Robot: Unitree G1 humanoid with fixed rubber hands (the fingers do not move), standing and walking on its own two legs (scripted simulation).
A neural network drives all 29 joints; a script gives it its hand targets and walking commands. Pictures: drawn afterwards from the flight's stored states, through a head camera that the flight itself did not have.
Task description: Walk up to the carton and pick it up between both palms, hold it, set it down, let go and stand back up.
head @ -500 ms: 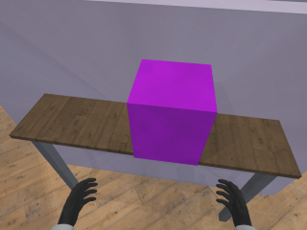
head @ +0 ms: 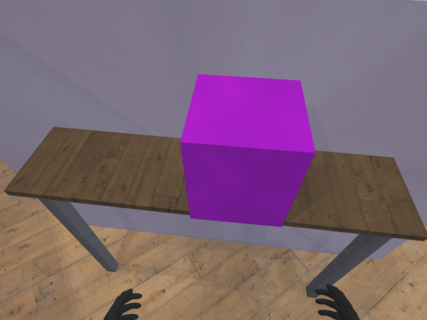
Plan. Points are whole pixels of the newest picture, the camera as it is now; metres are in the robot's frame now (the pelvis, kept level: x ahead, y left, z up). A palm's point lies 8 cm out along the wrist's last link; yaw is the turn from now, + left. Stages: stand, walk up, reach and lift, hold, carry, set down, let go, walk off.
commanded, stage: let go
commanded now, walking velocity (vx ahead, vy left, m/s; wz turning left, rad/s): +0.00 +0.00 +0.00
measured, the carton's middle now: (241, 153) +0.45 -0.04 +0.05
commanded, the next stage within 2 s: stand in 0.08 s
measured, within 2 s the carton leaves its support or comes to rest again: neither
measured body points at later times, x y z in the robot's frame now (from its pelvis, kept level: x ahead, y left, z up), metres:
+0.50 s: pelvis -0.01 +0.00 +0.00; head -0.03 -0.01 +0.45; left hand -0.05 +0.24 -0.14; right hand -0.03 -0.24 -0.16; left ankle -0.04 +0.08 -0.74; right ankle -0.03 -0.13 -0.74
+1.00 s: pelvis -0.04 +0.00 +0.00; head -0.08 -0.02 +0.45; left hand -0.13 +0.17 -0.16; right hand -0.11 -0.20 -0.17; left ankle -0.04 +0.08 -0.74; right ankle -0.03 -0.13 -0.74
